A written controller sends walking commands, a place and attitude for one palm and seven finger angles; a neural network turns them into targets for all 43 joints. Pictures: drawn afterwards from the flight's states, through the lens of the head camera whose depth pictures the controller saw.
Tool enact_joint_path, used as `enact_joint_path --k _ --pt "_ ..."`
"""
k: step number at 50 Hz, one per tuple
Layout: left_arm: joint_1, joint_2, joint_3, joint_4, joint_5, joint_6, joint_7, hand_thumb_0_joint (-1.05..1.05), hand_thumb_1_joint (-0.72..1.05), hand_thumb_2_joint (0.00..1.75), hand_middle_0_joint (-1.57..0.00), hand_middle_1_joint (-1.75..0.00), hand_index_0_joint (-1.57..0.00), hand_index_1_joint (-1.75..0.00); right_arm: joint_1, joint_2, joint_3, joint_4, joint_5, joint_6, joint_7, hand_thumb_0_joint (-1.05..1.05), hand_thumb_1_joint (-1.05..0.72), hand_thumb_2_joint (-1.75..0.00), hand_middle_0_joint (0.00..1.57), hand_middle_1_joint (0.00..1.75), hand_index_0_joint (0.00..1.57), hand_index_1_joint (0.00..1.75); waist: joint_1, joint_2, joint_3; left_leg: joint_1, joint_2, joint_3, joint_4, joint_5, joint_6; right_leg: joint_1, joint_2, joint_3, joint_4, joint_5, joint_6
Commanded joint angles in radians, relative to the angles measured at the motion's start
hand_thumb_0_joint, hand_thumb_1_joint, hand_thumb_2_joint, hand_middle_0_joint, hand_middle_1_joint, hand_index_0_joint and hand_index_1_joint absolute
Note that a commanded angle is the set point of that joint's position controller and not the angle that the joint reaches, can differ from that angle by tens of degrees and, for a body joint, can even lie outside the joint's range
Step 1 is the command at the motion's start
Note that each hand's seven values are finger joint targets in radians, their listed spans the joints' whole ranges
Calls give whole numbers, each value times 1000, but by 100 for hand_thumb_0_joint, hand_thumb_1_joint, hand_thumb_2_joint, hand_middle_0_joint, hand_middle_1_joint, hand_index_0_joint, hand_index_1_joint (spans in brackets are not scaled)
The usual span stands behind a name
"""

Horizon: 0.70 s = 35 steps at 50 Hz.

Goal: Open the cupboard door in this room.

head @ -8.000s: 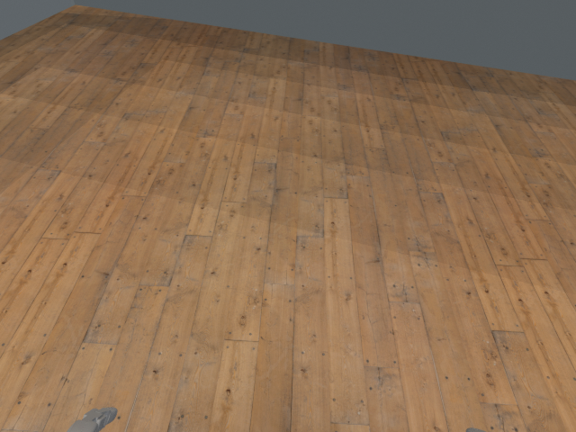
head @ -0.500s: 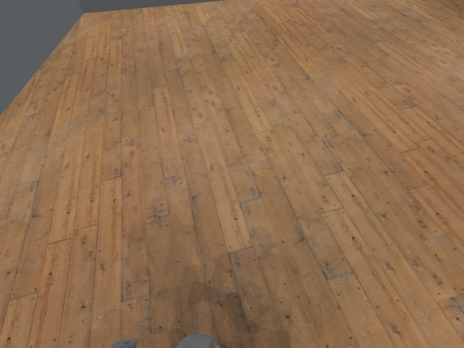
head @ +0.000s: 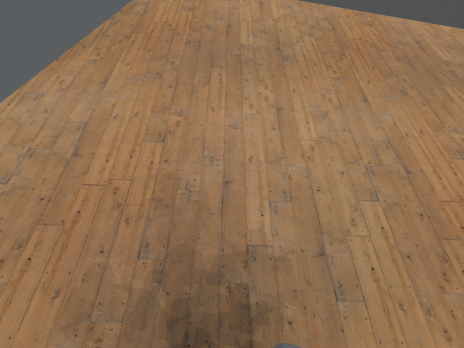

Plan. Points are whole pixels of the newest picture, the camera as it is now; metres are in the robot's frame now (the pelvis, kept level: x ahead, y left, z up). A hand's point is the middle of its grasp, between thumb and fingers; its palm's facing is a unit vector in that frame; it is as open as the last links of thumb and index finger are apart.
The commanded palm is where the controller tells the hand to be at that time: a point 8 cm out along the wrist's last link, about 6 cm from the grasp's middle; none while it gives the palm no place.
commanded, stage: turn or walk to find it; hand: left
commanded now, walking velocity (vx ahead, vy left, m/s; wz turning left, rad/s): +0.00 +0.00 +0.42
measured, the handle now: out of the picture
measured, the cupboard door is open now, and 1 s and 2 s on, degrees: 0 0 0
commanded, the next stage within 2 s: stand and wait in 1.92 s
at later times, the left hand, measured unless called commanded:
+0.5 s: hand out of the picture +0.01 +0.14 -0.14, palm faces +0.22 -0.94 -0.27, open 7.3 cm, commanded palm none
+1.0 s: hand out of the picture -0.13 +0.20 -0.17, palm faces +0.46 -0.85 -0.24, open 7.3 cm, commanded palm none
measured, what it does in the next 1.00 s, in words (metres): steps on the spot, turning left: right foot, then left foot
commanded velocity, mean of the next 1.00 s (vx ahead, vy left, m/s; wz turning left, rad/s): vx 0.00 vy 0.00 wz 0.42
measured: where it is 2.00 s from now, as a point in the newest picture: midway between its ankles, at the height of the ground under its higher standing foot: outside the picture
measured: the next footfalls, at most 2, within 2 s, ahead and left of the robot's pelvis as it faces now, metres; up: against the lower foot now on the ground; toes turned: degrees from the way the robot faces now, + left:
right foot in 0.30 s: +0.03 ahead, -0.14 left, +0.00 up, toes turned +3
left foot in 0.78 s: -0.08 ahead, +0.09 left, +0.00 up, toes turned +25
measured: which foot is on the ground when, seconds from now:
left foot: down 0.00-0.32, up 0.34-0.76, down 0.78-1.00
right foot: up 0.00-0.28, down 0.30-0.78, up 0.80-1.00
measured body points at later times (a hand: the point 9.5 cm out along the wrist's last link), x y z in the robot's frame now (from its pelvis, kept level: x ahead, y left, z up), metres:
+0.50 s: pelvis -0.04 -0.06 +0.00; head -0.01 -0.09 +0.45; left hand +0.00 +0.19 -0.12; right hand +0.04 -0.31 -0.16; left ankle -0.08 +0.09 -0.64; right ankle -0.01 -0.15 -0.74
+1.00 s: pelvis -0.08 -0.02 +0.00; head -0.07 +0.01 +0.45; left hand -0.15 +0.24 -0.15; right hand +0.10 -0.20 -0.13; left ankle -0.11 +0.07 -0.74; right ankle -0.03 -0.16 -0.67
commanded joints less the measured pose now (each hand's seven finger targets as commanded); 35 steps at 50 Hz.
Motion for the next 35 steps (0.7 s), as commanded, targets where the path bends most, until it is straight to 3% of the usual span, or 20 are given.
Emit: enact_joint_path --k 1,7,9,11,13,14,15,16,17,18,19,20,21,23,28,31,33,34,35 --pt "-26 58 10 -86 1 -34 0 0 90 90 -20 -30 -20 -30 57 -209 -50 -49 -1 -18 -22 0 -90 -90 20 30 20 30 -34 174 -78 114 219 -195 -187 507 106 -92 -9 46 55 56 24" --pt "-91 40 3 -130 -4 -31 7 0 90 90 -20 -30 -20 -30 89 -215 -64 -51 -9 -8 -15 0 -90 -90 20 30 20 30 -63 184 -70 87 234 -299 -188 383 142 -37 16 51 -133 -12 26" --pt "-91 30 0 -140 -6 -38 9 0 90 90 -20 -30 -20 -30 82 -218 -69 -55 -12 -4 -13 0 -90 -90 20 30 20 30 -62 209 -84 75 224 -319 -164 415 141 18 34 42 -238 -21 18" --pt "-66 32 1 -136 -11 -43 9 0 90 90 -20 -30 -20 -30 71 -218 -70 -60 -13 0 -11 0 -90 -90 20 30 20 30 -50 224 -96 28 209 -340 -143 425 132 102 55 34 -344 8 10" --pt "9 41 5 -118 -11 -52 11 0 90 90 -20 -30 -20 -30 40 -215 -74 -71 -8 2 -9 0 -90 -90 20 30 20 30 -8 205 -117 -53 169 -325 -88 359 96 246 64 19 -525 157 6" --pt "46 66 11 -109 -8 -62 15 0 90 90 -20 -30 -20 -30 40 -190 -73 -74 -1 2 -6 0 -90 -90 20 30 20 30 8 136 -138 -132 119 -300 -26 255 51 367 29 44 -664 244 -1" --pt "74 151 26 -110 8 -74 23 0 90 90 -20 -30 -20 -30 59 -129 -64 -86 9 2 1 0 -90 -90 20 30 20 30 22 -95 -155 -311 11 -187 147 -1 -18 506 -175 244 -760 226 -58" --pt "70 214 36 -122 13 -75 26 0 90 90 -20 -30 -20 -30 27 -109 -61 -116 2 5 -1 0 -90 -90 20 30 20 30 34 -275 -107 -397 -76 -88 369 -298 -61 421 -375 435 -790 331 -167" --pt "41 192 29 -137 6 -68 27 0 90 90 -20 -30 -20 -30 16 -151 -74 -110 -4 16 1 0 -90 -90 20 30 20 30 25 -153 -87 -352 -35 -135 530 -285 -52 284 -382 380 -797 281 -217" --pt "-42 153 29 -154 3 -73 29 0 90 90 -20 -30 -20 -30 62 -155 -79 -76 -10 33 6 0 -90 -90 20 30 20 30 -18 -184 -55 -341 -15 -159 622 -211 -52 195 -323 323 -844 96 -196" --pt "-95 135 23 -169 1 -70 26 0 90 90 -20 -30 -20 -30 81 -152 -82 -54 -11 40 11 0 -90 -90 20 30 20 30 -40 -134 -17 -339 -9 -134 690 -160 -59 158 -279 280 -852 45 -171" --pt "-132 111 14 -177 0 -69 27 0 90 90 -20 -30 -20 -30 108 -146 -82 -38 -12 41 15 0 -90 -90 20 30 20 30 -63 -108 -5 -337 7 -118 714 -117 -67 156 -243 207 -827 99 -150" --pt "-131 84 6 -178 0 -76 24 0 90 90 -20 -30 -20 -30 122 -136 -77 -24 -14 40 19 0 -90 -90 20 30 20 30 -66 -100 2 -337 12 -99 723 -72 -78 172 -205 137 -802 198 -140" --pt "-88 78 4 -163 2 -83 25 0 90 90 -20 -30 -20 -30 130 -128 -72 -18 -10 38 19 0 -90 -90 20 30 20 30 -52 -105 -27 -345 16 -79 708 -53 -93 242 -198 88 -773 298 -150" --pt "14 104 10 -118 7 -80 26 0 90 90 -20 -30 -20 -30 60 -118 -63 -28 -7 40 16 0 -90 -90 20 30 20 30 -4 -103 -35 -328 35 -46 567 -109 -110 321 -240 76 -752 383 -181" --pt "24 129 21 -105 15 -76 26 0 90 90 -20 -30 -20 -30 27 -106 -53 -38 -3 33 15 0 -90 -90 20 30 20 30 9 -115 -45 -272 47 -12 413 -174 -107 338 -270 58 -723 434 -201" --pt "39 145 27 -96 18 -73 25 0 90 90 -20 -30 -20 -30 9 -98 -43 -44 4 21 13 0 -90 -90 20 30 20 30 24 -130 -79 -221 40 17 290 -201 -98 368 -280 52 -675 532 -212" --pt "46 155 29 -90 18 -71 23 0 90 90 -20 -30 -20 -30 13 -95 -42 -44 6 17 12 0 -90 -90 20 30 20 30 27 -140 -98 -184 31 33 243 -199 -92 369 -283 48 -653 571 -212" --pt "36 155 30 -82 17 -69 22 0 90 90 -20 -30 -20 -30 32 -96 -40 -42 9 12 9 0 -90 -90 20 30 20 30 13 -140 -103 -145 27 40 165 -176 -88 363 -282 38 -620 595 -200"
